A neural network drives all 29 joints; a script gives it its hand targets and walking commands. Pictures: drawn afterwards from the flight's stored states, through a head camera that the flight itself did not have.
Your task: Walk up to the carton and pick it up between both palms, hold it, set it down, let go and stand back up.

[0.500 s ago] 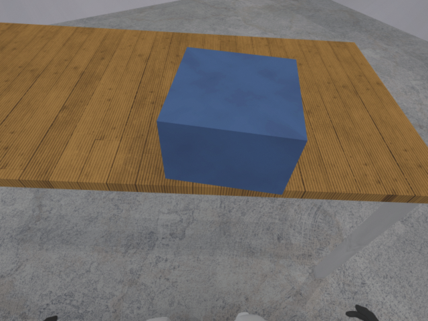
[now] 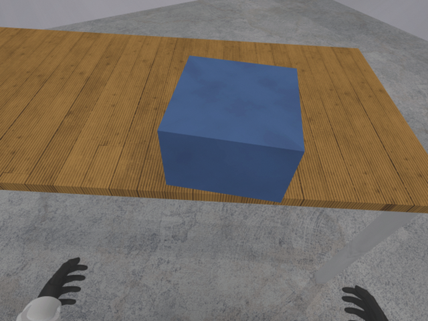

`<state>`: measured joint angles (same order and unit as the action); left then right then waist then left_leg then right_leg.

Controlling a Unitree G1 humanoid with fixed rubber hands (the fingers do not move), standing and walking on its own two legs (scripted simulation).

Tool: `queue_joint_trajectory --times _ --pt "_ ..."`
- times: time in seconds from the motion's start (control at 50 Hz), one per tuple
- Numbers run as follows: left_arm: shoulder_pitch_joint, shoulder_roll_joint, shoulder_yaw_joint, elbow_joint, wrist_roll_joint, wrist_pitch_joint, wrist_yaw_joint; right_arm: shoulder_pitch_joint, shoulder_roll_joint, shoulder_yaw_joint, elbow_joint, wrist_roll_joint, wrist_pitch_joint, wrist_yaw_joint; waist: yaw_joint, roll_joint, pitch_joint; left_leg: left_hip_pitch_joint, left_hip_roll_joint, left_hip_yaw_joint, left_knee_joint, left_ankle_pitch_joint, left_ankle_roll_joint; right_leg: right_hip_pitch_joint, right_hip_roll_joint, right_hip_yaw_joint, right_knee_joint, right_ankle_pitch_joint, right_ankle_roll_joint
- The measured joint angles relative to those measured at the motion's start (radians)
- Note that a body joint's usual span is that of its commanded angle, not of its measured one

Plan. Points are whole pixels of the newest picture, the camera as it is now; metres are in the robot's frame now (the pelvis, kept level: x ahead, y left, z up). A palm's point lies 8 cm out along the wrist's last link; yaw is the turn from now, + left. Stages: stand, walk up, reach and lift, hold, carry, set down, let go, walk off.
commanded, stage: reach and lift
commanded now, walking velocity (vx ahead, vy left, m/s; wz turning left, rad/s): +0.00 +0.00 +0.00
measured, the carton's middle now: (232, 125) +0.52 -0.02 +0.06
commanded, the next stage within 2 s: none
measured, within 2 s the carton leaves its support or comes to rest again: neither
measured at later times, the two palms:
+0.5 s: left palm (51, 276) +0.19 +0.28 +0.00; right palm (376, 305) +0.17 -0.25 +0.02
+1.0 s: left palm (56, 246) +0.22 +0.25 +0.07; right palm (374, 272) +0.20 -0.22 +0.08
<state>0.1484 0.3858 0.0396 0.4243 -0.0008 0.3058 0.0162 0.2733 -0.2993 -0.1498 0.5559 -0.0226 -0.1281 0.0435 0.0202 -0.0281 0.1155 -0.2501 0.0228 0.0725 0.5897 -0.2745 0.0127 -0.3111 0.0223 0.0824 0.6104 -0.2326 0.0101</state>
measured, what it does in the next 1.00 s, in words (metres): stands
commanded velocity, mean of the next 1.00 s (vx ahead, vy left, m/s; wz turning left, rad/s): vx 0.00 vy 0.00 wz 0.00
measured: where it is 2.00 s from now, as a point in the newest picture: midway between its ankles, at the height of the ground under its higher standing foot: outside the picture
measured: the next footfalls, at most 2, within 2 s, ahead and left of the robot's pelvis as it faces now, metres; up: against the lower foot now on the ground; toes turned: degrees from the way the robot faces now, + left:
none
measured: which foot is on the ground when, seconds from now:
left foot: down 0.00-1.00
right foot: down 0.00-1.00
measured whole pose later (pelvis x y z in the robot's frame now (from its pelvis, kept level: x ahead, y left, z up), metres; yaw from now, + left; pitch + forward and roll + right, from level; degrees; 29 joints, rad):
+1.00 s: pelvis +0.01 +0.01 +0.01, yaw +0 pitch -2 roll +0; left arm 0.27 0.39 0.04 -0.21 -0.27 0.29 0.01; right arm 0.43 -0.24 -0.14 -0.34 0.23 0.23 -0.07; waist 0.04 -0.02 0.09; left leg -0.20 0.02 0.07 0.44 -0.20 0.01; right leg -0.23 0.02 0.08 0.41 -0.14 0.01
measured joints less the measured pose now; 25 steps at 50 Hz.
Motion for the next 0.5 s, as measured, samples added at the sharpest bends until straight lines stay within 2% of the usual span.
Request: queue_joint_trajectory --times 0.24,0.5 --pt "0.071 0.000 0.000 -0.163 -0.082 -0.016 0.007 0.067 0.022 0.000 -0.244 0.064 0.095 -0.003 0.008 0.000 0.000 0.050 0.000 0.000 -0.107 0.053 -0.002 0.065 -0.002 0.000 -0.137 0.066 0.000" --pt "0.111 0.000 0.000 -0.362 -0.185 -0.020 0.013 0.137 0.055 0.000 -0.537 0.131 0.213 -0.043 0.008 0.000 -0.002 0.052 0.000 0.000 -0.136 0.066 -0.002 0.077 -0.003 0.000 -0.187 0.090 0.000"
